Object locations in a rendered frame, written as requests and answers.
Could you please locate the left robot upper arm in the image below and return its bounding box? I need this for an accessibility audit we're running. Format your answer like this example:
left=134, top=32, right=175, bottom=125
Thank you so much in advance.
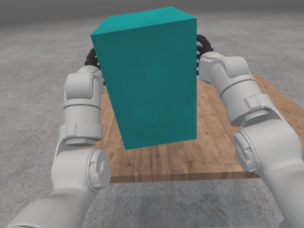
left=5, top=147, right=111, bottom=228

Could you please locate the left robot forearm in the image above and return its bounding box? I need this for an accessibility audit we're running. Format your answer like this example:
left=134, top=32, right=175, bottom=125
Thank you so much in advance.
left=50, top=65, right=105, bottom=185

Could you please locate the right robot forearm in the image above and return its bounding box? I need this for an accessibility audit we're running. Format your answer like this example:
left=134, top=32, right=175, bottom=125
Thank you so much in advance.
left=199, top=51, right=303, bottom=158

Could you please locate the left robot hand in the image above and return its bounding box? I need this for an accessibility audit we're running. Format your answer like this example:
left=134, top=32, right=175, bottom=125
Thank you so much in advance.
left=85, top=48, right=105, bottom=86

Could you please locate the table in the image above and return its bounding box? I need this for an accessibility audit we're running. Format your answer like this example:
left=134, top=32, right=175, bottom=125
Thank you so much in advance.
left=79, top=76, right=304, bottom=228

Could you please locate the right robot upper arm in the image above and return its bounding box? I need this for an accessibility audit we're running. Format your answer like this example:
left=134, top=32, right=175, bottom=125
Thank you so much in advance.
left=233, top=118, right=304, bottom=228

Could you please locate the carton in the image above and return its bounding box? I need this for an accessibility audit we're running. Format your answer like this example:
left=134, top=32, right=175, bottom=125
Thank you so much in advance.
left=90, top=7, right=197, bottom=150

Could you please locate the right robot hand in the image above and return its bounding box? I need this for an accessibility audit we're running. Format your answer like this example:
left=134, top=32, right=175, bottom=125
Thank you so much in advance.
left=197, top=34, right=214, bottom=76

